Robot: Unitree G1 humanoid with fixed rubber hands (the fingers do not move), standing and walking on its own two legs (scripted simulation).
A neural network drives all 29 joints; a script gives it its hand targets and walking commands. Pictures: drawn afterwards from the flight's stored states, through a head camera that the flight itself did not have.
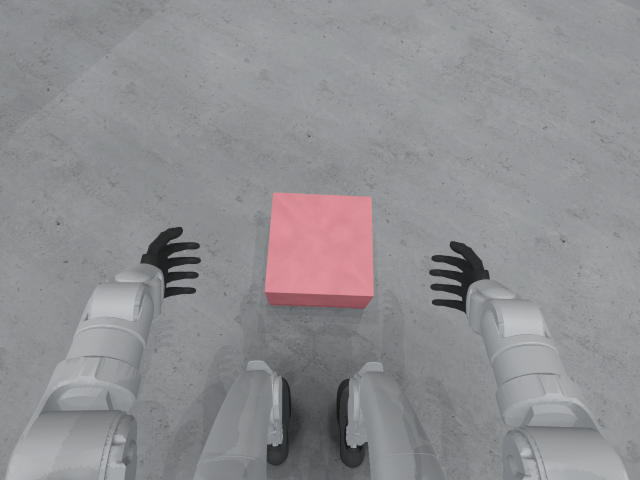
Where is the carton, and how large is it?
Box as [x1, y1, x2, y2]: [265, 192, 373, 308]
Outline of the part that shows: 273,192 265,282 265,293 269,303 282,305 364,308 373,296 371,197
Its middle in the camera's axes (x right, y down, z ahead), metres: +0.00 +0.04 +1.09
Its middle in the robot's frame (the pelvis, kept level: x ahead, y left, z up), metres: +0.59 -0.02 -0.61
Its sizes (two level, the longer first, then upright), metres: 0.283 0.275 0.155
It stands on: the floor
